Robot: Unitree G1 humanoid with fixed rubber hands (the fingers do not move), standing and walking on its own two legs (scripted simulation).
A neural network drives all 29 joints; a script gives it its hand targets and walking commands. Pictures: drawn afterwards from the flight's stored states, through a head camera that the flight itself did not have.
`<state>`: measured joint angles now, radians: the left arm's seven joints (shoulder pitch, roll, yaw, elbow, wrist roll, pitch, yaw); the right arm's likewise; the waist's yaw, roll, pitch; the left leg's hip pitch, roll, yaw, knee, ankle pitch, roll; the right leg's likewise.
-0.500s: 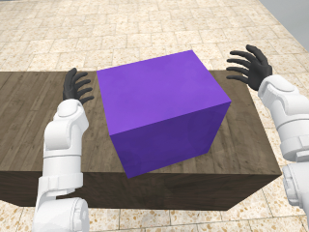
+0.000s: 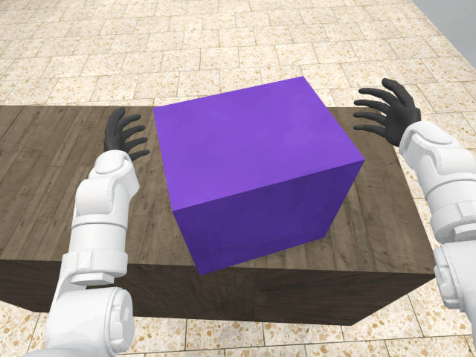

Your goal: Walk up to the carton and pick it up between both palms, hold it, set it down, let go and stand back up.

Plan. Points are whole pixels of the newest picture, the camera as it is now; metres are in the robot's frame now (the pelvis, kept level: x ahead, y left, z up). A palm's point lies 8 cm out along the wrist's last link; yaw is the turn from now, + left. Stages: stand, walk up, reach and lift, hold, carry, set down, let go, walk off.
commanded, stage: reach and lift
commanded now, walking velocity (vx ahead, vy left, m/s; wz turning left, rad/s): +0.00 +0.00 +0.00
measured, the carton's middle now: (249, 180) +0.42 +0.02 +0.00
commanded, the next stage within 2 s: none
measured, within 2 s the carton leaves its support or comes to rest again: neither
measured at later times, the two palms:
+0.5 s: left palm (129, 182) +0.38 +0.24 +0.04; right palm (367, 145) +0.47 -0.20 +0.06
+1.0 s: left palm (143, 186) +0.37 +0.21 +0.03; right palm (353, 146) +0.47 -0.18 +0.06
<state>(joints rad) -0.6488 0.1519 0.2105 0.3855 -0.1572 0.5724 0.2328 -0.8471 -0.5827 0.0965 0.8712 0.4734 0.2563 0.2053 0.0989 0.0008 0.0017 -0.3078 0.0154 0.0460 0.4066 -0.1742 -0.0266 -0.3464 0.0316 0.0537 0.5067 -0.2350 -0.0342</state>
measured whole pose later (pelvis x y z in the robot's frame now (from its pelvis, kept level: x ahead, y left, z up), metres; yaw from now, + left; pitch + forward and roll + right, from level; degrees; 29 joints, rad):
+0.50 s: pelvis +0.01 +0.00 -0.01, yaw +0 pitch +15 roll +1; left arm -0.59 0.15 0.10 0.65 -0.17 0.11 0.21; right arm -0.81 -0.54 0.16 1.00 0.47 -0.06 0.21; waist 0.14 0.00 -0.07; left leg -0.53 0.03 0.05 0.45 -0.17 -0.03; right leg -0.55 0.04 0.05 0.51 -0.21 -0.03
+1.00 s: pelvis +0.01 +0.00 -0.01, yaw +0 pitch +17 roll +1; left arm -0.56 0.08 0.11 0.68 -0.15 0.00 0.20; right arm -0.83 -0.46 0.18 1.04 0.42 -0.16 0.17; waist 0.14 0.01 -0.11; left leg -0.57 0.03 0.05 0.45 -0.17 -0.03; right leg -0.59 0.05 0.05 0.51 -0.21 -0.03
